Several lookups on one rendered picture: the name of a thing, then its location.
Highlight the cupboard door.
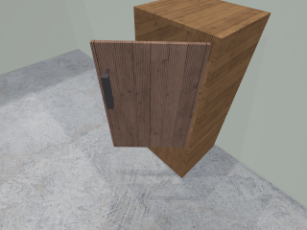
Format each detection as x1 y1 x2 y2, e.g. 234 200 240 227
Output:
89 39 211 148

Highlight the handle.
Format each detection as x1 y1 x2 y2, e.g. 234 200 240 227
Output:
101 68 114 109

